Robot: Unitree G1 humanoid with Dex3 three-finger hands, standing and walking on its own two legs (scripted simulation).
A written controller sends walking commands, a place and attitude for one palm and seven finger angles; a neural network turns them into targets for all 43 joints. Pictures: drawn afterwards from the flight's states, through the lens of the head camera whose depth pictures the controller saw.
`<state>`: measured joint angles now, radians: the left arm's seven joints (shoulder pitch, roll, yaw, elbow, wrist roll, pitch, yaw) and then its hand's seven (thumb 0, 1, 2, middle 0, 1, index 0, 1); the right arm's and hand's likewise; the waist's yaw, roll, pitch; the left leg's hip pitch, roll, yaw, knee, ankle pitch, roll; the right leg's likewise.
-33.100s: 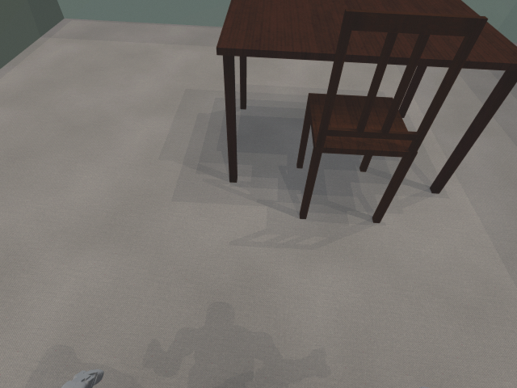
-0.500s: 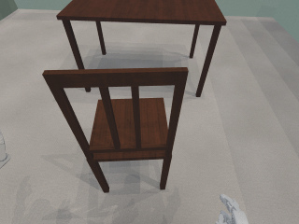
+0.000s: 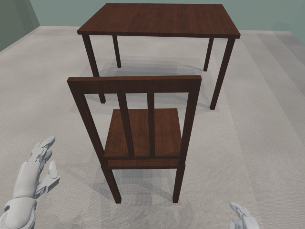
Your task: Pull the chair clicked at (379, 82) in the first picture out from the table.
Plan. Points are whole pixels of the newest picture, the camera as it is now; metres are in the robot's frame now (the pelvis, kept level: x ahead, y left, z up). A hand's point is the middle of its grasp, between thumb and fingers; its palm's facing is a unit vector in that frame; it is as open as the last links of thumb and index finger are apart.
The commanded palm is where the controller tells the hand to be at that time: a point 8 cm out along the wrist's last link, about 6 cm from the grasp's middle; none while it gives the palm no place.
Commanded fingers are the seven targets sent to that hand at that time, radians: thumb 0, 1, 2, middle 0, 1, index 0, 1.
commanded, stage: let the arm hang, fingers relaxed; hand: left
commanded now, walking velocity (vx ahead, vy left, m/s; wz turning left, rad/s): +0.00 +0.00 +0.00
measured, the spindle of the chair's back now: (127, 128) +0.48 +0.13 -0.05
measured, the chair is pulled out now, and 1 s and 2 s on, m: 0.72 0.72 0.72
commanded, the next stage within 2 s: look to check the result in 1.00 s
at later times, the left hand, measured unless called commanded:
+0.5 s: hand out of the picture -0.07 +0.19 -0.16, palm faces +0.00 -0.97 -0.25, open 7.3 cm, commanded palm none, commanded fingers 0.00 0.90 0.90 -0.20 -0.30 -0.20 -0.30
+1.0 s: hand out of the picture +0.01 +0.14 -0.17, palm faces +0.01 -0.98 -0.18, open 7.3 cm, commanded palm none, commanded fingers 0.00 0.90 0.90 -0.20 -0.30 -0.20 -0.30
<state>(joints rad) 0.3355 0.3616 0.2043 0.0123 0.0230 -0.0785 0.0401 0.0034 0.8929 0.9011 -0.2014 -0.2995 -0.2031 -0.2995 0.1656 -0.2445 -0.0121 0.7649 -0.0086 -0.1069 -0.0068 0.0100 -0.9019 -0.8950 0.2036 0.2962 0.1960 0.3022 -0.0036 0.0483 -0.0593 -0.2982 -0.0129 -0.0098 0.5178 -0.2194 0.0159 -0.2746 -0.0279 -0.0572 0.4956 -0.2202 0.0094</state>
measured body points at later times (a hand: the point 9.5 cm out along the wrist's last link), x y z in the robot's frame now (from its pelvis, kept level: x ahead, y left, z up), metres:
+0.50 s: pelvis +0.00 -0.01 +0.00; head +0.02 -0.01 +0.45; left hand -0.07 +0.24 -0.14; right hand -0.04 -0.23 -0.15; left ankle +0.03 +0.11 -0.74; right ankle +0.03 -0.13 -0.74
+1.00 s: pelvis +0.01 -0.02 +0.00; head +0.03 -0.03 +0.45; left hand +0.01 +0.19 -0.15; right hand -0.02 -0.22 -0.16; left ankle +0.03 +0.11 -0.74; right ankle +0.03 -0.13 -0.74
